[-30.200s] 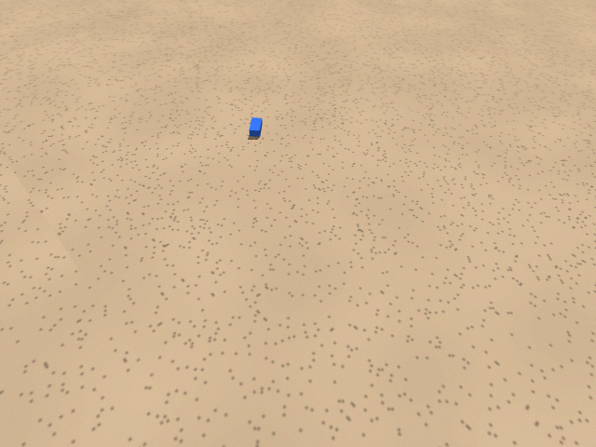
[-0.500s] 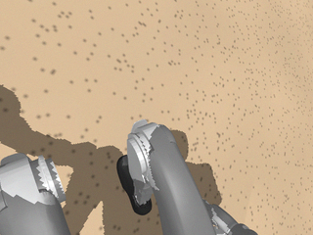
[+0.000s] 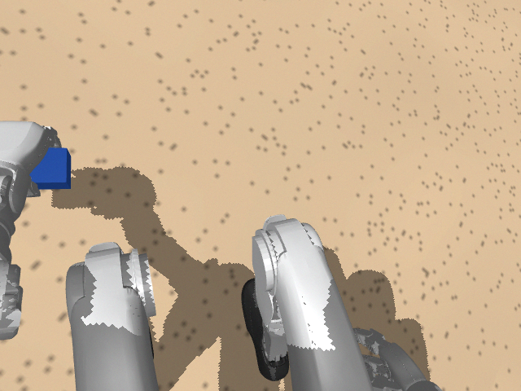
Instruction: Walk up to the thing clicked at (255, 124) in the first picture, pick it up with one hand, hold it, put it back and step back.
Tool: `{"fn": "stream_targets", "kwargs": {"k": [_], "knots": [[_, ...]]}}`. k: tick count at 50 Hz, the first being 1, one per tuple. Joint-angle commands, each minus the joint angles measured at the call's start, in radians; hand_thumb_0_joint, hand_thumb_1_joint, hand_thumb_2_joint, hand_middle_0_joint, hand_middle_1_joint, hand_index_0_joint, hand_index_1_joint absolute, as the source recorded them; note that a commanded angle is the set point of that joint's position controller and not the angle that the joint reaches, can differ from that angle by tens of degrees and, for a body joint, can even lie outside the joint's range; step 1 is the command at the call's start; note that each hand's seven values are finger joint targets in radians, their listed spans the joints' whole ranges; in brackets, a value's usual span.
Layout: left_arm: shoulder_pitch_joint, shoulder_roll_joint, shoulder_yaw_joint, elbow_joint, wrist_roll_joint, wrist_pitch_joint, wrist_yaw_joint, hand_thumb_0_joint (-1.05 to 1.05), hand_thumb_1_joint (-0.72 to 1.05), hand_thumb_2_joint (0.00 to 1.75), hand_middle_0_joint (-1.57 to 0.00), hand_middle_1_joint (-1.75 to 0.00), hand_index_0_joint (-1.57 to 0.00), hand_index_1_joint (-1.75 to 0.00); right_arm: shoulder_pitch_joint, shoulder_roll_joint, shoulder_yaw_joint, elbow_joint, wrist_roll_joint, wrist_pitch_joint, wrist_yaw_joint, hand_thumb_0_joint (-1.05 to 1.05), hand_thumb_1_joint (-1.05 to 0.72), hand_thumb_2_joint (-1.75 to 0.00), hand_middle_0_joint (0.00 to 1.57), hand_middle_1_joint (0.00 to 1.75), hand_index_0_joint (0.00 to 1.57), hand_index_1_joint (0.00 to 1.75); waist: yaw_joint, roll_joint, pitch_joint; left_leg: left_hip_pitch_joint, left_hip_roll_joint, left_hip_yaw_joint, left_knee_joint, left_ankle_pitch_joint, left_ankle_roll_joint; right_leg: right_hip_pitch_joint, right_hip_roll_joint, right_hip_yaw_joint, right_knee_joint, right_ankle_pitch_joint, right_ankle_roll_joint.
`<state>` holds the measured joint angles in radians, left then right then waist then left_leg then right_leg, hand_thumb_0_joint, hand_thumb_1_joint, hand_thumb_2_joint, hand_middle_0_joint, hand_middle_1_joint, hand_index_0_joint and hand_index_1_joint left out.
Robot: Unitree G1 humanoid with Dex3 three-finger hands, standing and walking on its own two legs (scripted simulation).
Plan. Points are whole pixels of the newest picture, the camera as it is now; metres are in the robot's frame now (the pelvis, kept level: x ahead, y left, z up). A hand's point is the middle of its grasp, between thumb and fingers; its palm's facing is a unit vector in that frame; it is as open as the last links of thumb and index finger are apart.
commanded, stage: settle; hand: left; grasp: from above
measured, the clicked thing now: (25, 168) +0.45 +0.29 -0.21
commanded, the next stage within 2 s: lift in 0.10 s
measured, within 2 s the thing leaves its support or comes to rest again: neither
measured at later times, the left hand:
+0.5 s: hand (5, 169) +0.43 +0.28 -0.13, palm faces -0.48 -0.06 -0.87, open 8.6 cm
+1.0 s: hand out of the picture +0.36 +0.30 +0.03, palm faces -0.45 -0.07 -0.89, open 8.6 cm
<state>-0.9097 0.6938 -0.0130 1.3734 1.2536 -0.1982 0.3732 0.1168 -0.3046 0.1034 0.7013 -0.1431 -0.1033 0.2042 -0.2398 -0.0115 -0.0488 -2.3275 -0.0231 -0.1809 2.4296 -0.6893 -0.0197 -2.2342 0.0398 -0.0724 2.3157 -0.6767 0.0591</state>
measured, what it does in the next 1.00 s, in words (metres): rises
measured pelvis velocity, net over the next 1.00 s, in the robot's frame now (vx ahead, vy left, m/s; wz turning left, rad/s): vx -0.01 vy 0.00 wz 0.09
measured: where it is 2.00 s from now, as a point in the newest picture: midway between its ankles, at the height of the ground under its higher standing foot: (206, 366)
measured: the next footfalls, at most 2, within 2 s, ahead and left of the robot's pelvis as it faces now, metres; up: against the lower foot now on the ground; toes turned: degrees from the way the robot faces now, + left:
none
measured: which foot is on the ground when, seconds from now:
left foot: down 0.00-1.00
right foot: down 0.00-1.00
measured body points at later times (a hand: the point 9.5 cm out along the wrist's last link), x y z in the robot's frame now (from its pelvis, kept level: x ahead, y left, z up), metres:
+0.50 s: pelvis -0.01 +0.00 +0.03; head +0.22 +0.07 +0.41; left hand +0.45 +0.28 -0.08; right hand +0.06 -0.27 -0.08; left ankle +0.07 +0.13 -0.29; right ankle +0.11 -0.13 -0.29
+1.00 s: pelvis -0.01 +0.00 +0.14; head +0.16 +0.06 +0.55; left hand +0.38 +0.30 +0.08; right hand +0.14 -0.25 +0.02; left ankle +0.07 +0.13 -0.29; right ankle +0.11 -0.13 -0.29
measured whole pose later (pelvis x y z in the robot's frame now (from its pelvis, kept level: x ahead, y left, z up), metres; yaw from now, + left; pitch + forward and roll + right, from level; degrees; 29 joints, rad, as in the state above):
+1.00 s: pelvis -0.01 +0.00 +0.14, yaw +5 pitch +32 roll -6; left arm -0.53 0.58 -0.08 0.77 1.07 -0.15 0.08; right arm 0.15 -0.26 -0.02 0.65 0.00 0.05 0.04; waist -0.10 0.03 -0.18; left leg -1.89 -0.01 -0.09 1.97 -0.64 0.00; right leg -1.83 0.01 -0.02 1.90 -0.63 0.06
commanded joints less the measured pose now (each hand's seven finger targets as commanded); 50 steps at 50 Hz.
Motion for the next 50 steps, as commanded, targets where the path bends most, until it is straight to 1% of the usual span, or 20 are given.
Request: {"fn": "stream_targets", "kwargs": {"k": [1,4,6,9,10,13,15,19,21,27,30,32,36,37,39,41,42,44,48,50], "knots": [[-0.342,0.241,0.047,-0.150,-0.029,-0.009,0.019,0.00,0.79,0.46,-1.13,-0.41,-1.15,-0.40,0.211,-0.245,-0.086,-0.012,0.009,0.024,-0.034,0.00,-0.91,-0.90,0.20,0.30,0.20,0.30,-0.023,0.273,-0.650,0.470,0.003,0.119,-0.252,0.173,0.044,0.352,0.033,-0.081,-0.243,0.200,-0.096],[-0.355,0.252,0.052,-0.172,-0.020,-0.026,0.004,0.00,0.77,0.49,-1.13,-0.42,-1.14,-0.41,0.217,-0.239,-0.084,-0.017,0.006,0.036,-0.051,0.00,-0.91,-0.90,0.20,0.30,0.20,0.30,-0.025,0.286,-0.667,0.482,0.001,0.125,-0.254,0.172,0.040,0.367,0.031,-0.075,-0.246,0.185,-0.101],[-0.363,0.281,0.070,-0.212,-0.019,-0.036,0.000,0.00,0.78,0.52,-1.13,-0.44,-1.14,-0.43,0.215,-0.236,-0.087,-0.023,0.011,0.046,-0.059,0.00,-0.91,-0.90,0.20,0.30,0.20,0.30,-0.004,0.323,-0.713,0.506,0.000,0.129,-0.265,0.187,0.037,0.375,0.028,-0.071,-0.238,0.199,-0.103],[-0.353,0.266,0.064,-0.202,-0.022,-0.044,-0.005,0.00,0.78,0.55,-1.14,-0.44,-1.14,-0.44,0.223,-0.233,-0.091,-0.028,0.009,0.056,-0.075,0.00,-0.91,-0.90,0.20,0.30,0.20,0.30,-0.019,0.283,-0.666,0.481,-0.001,0.132,-0.264,0.161,0.038,0.371,0.028,-0.065,-0.264,0.160,-0.105],[-0.387,0.289,0.076,-0.252,-0.023,-0.052,-0.004,0.00,0.79,0.54,-1.14,-0.43,-1.14,-0.43,0.225,-0.237,-0.093,-0.025,0.012,0.061,-0.082,0.00,-0.91,-0.90,0.20,0.30,0.20,0.30,-0.006,0.306,-0.700,0.496,-0.002,0.135,-0.271,0.159,0.038,0.362,0.024,-0.067,-0.263,0.160,-0.105],[-0.327,0.284,0.086,-0.268,-0.026,-0.050,-0.007,0.00,0.80,0.48,-1.12,-0.45,-1.15,-0.43,0.238,-0.233,-0.106,-0.028,0.015,0.066,-0.092,0.00,-0.92,-0.91,0.20,0.30,0.20,0.30,0.010,0.308,-0.747,0.543,0.000,0.137,-0.288,0.178,0.035,0.391,0.023,-0.064,-0.270,0.176,-0.107],[-0.310,0.258,0.075,-0.290,-0.044,-0.037,-0.020,0.00,0.79,0.50,-1.10,-0.47,-1.13,-0.44,0.249,-0.232,-0.115,-0.024,0.026,0.068,-0.095,0.00,-0.91,-0.90,0.20,0.30,0.20,0.30,0.020,0.328,-0.754,0.571,-0.004,0.144,-0.311,0.194,0.035,0.383,0.014,-0.073,-0.273,0.211,-0.105],[-0.311,0.276,0.078,-0.370,-0.072,-0.014,-0.064,0.00,0.80,0.54,-1.10,-0.50,-1.13,-0.47,0.259,-0.226,-0.136,-0.026,0.047,0.084,-0.101,0.00,-0.91,-0.90,0.20,0.30,0.20,0.30,0.039,0.350,-0.813,0.622,-0.002,0.143,-0.355,0.204,0.038,0.404,0.011,-0.067,-0.287,0.232,-0.103],[-0.273,0.266,0.075,-0.354,-0.080,-0.001,-0.090,0.00,0.79,0.55,-1.10,-0.50,-1.13,-0.47,0.263,-0.227,-0.144,-0.029,0.054,0.091,-0.104,0.00,-0.91,-0.90,0.20,0.30,0.20,0.30,0.035,0.322,-0.765,0.602,-0.005,0.146,-0.363,0.194,0.042,0.400,0.008,-0.063,-0.310,0.218,-0.104],[-0.201,0.240,0.068,-0.483,-0.110,-0.007,-0.162,0.00,0.79,0.60,-1.12,-0.48,-1.14,-0.46,0.259,-0.214,-0.170,-0.046,0.078,0.110,-0.113,0.00,-0.91,-0.91,0.20,0.30,0.20,0.30,0.072,0.295,-0.808,0.671,-0.004,0.150,-0.425,0.197,0.043,0.448,0.005,-0.048,-0.361,0.211,-0.105],[-0.180,0.226,0.063,-0.529,-0.136,-0.009,-0.187,0.00,0.79,0.64,-1.13,-0.51,-1.14,-0.50,0.251,-0.201,-0.177,-0.060,0.088,0.118,-0.116,0.00,-0.92,-0.91,0.20,0.30,0.20,0.30,0.078,0.252,-0.783,0.663,-0.002,0.151,-0.457,0.165,0.051,0.470,0.005,-0.036,-0.405,0.188,-0.099],[-0.189,0.220,0.058,-0.596,-0.143,-0.017,-0.196,0.00,0.76,0.63,-1.11,-0.50,-1.12,-0.49,0.245,-0.198,-0.180,-0.071,0.094,0.120,-0.123,0.00,-0.91,-0.91,0.20,0.30,0.20,0.30,0.083,0.273,-0.798,0.701,0.001,0.144,-0.488,0.154,0.047,0.476,0.005,-0.036,-0.419,0.175,-0.102],[-0.082,0.170,0.040,-0.616,-0.159,-0.011,-0.212,0.00,0.77,0.63,-1.12,-0.50,-1.12,-0.49,0.236,-0.184,-0.186,-0.083,0.109,0.125,-0.131,0.00,-0.91,-0.91,0.20,0.30,0.20,0.30,0.094,0.242,-0.764,0.737,0.005,0.132,-0.561,0.144,0.049,0.516,0.005,-0.032,-0.467,0.183,-0.094],[-0.115,0.192,0.047,-0.685,-0.164,-0.013,-0.215,0.00,0.77,0.62,-1.11,-0.50,-1.12,-0.49,0.233,-0.184,-0.190,-0.093,0.114,0.127,-0.135,0.00,-0.91,-0.91,0.20,0.30,0.20,0.30,0.099,0.248,-0.799,0.760,0.005,0.133,-0.576,0.142,0.051,0.537,0.005,-0.029,-0.484,0.180,-0.094],[-0.060,0.199,0.056,-0.702,-0.173,-0.003,-0.220,0.00,0.77,0.61,-1.10,-0.52,-1.12,-0.50,0.220,-0.183,-0.194,-0.102,0.121,0.130,-0.144,0.00,-0.91,-0.91,0.20,0.30,0.20,0.30,0.119,0.257,-0.802,0.804,0.008,0.127,-0.619,0.123,0.049,0.563,0.005,-0.025,-0.509,0.165,-0.092],[-0.052,0.159,0.034,-0.739,-0.182,0.007,-0.225,0.00,0.78,0.60,-1.12,-0.48,-1.13,-0.47,0.208,-0.182,-0.200,-0.103,0.127,0.132,-0.153,0.00,-0.91,-0.91,0.20,0.30,0.20,0.30,0.115,0.268,-0.785,0.856,0.016,0.107,-0.675,0.105,0.043,0.567,0.003,-0.030,-0.525,0.162,-0.091],[-0.053,0.172,0.043,-0.767,-0.184,0.012,-0.226,0.00,0.78,0.58,-1.10,-0.49,-1.12,-0.47,0.203,-0.182,-0.202,-0.104,0.133,0.132,-0.160,0.00,-0.91,-0.90,0.20,0.30,0.20,0.30,0.114,0.283,-0.780,0.876,0.015,0.099,-0.699,0.096,0.040,0.573,0.002,-0.030,-0.533,0.157,-0.091],[-0.011,0.162,0.042,-0.809,-0.189,0.026,-0.227,0.00,0.76,0.57,-1.09,-0.48,-1.11,-0.47,0.192,-0.176,-0.205,-0.112,0.139,0.133,-0.170,0.00,-0.91,-0.90,0.20,0.30,0.20,0.30,0.126,0.280,-0.791,0.935,0.018,0.088,-0.745,0.102,0.038,0.611,0.001,-0.030,-0.563,0.163,-0.089],[0.051,0.126,0.021,-0.852,-0.209,0.052,-0.245,0.00,0.75,0.58,-1.10,-0.46,-1.11,-0.46,0.182,-0.156,-0.204,-0.111,0.148,0.135,-0.188,0.00,-0.91,-0.91,0.20,0.30,0.20,0.30,0.121,0.233,-0.761,1.007,0.018,0.113,-0.798,0.164,0.041,0.710,0.003,-0.013,-0.663,0.201,-0.085],[0.078,0.143,0.043,-0.880,-0.216,0.063,-0.248,0.00,0.75,0.60,-1.11,-0.46,-1.11,-0.46,0.175,-0.154,-0.206,-0.111,0.152,0.136,-0.200,0.00,-0.91,-0.91,0.20,0.30,0.20,0.30,0.134,0.241,-0.759,1.057,0.021,0.112,-0.850,0.167,0.040,0.757,-0.001,-0.007,-0.704,0.201,-0.083]]}}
